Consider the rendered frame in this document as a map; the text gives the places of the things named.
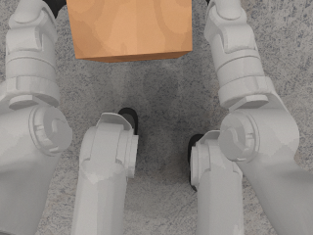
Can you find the left robot hand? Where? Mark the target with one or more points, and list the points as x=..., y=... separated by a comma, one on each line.
x=55, y=6

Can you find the carton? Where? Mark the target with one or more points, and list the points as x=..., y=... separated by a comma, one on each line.
x=116, y=31

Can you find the right robot upper arm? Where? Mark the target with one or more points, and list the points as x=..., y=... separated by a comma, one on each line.
x=263, y=142

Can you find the robot left shin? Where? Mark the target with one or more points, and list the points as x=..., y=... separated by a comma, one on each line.
x=88, y=139

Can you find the left robot upper arm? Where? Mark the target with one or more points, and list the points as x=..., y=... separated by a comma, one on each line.
x=32, y=140

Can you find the left robot forearm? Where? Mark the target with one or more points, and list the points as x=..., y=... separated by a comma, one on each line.
x=30, y=60

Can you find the robot left thigh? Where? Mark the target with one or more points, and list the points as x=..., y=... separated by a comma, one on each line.
x=102, y=182

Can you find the right robot forearm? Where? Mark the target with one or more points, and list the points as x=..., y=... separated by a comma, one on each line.
x=237, y=63

